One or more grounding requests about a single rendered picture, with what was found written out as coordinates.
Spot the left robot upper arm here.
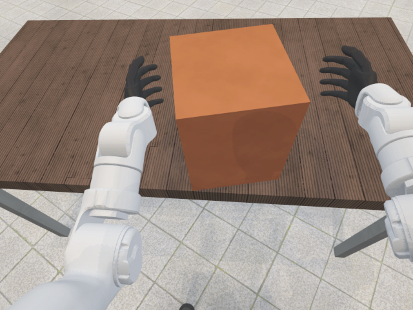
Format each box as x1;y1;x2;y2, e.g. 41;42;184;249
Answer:
6;223;143;310

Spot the robot left forearm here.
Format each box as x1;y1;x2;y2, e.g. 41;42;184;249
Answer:
64;97;157;271

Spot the robot left hand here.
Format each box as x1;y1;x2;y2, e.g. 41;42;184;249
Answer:
124;56;164;107

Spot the robot right hand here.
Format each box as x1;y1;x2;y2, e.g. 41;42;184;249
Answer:
319;45;377;108

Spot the robot right forearm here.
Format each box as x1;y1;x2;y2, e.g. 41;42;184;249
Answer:
355;83;413;198

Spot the right robot upper arm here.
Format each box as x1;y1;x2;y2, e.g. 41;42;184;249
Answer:
384;194;413;262

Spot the table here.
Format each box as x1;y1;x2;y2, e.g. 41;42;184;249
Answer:
0;17;413;258

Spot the carton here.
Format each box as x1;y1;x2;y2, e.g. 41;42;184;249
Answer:
170;24;310;191

